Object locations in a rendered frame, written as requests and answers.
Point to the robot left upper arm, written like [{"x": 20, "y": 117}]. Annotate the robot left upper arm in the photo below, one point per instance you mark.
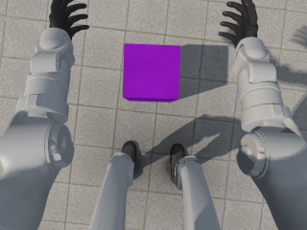
[{"x": 31, "y": 155}]

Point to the right robot forearm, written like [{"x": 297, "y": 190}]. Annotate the right robot forearm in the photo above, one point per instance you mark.
[{"x": 259, "y": 91}]

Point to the right robot hand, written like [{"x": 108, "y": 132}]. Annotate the right robot hand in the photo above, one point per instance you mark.
[{"x": 247, "y": 21}]

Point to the right robot foot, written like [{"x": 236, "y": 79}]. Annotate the right robot foot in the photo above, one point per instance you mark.
[{"x": 177, "y": 151}]

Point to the robot right thigh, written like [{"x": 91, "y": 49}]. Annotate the robot right thigh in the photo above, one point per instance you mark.
[{"x": 198, "y": 208}]

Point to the left robot hand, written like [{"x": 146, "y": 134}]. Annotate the left robot hand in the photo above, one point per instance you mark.
[{"x": 60, "y": 16}]

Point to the left robot forearm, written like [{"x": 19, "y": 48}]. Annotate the left robot forearm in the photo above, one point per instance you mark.
[{"x": 48, "y": 81}]

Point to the carton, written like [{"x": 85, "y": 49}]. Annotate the carton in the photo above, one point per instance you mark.
[{"x": 151, "y": 72}]

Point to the robot right upper arm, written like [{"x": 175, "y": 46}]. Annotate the robot right upper arm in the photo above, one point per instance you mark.
[{"x": 277, "y": 164}]

